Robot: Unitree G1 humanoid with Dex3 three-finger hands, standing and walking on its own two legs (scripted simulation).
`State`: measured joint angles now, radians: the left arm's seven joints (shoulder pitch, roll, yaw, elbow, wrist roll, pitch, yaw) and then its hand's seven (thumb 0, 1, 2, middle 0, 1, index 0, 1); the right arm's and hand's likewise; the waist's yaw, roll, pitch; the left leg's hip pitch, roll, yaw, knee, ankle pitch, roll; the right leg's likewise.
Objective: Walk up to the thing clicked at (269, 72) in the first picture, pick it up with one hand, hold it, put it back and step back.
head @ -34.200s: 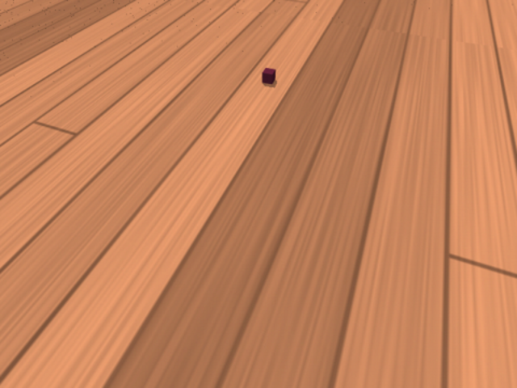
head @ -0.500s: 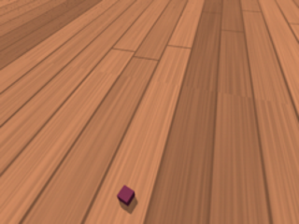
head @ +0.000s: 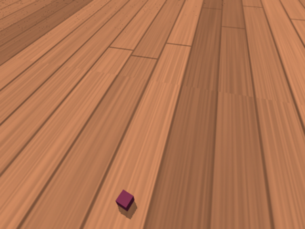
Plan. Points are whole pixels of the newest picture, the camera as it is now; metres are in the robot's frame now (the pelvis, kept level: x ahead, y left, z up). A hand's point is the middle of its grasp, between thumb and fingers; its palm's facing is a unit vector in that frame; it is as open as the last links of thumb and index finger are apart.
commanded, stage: stand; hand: left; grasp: from above
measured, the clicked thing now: (125, 200) +0.42 +0.19 -0.74
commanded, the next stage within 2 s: step back in 1.20 s
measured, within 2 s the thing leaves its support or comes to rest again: neither
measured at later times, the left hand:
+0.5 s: hand out of the picture +0.08 +0.23 -0.16, palm faces +0.02 -0.94 -0.33, open 7.4 cm
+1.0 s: hand out of the picture +0.08 +0.23 -0.15, palm faces -0.01 -0.94 -0.34, open 7.4 cm
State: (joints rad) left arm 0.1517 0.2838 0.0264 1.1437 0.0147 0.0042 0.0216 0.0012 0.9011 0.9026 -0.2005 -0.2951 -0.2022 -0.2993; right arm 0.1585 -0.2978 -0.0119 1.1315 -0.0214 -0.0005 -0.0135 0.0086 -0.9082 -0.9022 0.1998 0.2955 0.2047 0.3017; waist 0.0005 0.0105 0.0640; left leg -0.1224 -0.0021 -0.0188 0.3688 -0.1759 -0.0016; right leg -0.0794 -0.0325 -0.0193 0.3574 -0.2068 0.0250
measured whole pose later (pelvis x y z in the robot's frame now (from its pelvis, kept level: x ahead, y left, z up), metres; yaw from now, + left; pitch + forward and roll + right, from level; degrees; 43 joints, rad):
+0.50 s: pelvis +0.01 -0.01 +0.00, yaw +0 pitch -4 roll +0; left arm 0.12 0.30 0.03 1.14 0.02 0.00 0.02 0.00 0.90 0.90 -0.20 -0.30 -0.20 -0.30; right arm 0.12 -0.32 -0.01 1.14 -0.02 -0.01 -0.01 0.01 -0.91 -0.90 0.20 0.30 0.21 0.30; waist 0.00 0.01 0.06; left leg -0.10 0.01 -0.02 0.34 -0.17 -0.01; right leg -0.07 -0.02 -0.02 0.34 -0.21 0.01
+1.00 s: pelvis +0.01 -0.02 +0.00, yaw +0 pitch -3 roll +0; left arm 0.12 0.32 0.02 1.13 0.01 0.00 0.01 0.00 0.90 0.90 -0.20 -0.29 -0.20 -0.30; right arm 0.12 -0.33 0.00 1.14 -0.02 -0.01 0.00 0.01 -0.91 -0.90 0.20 0.30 0.21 0.30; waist 0.00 0.01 0.06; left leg -0.11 0.02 -0.02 0.32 -0.17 -0.02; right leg -0.07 -0.01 -0.02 0.33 -0.21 0.00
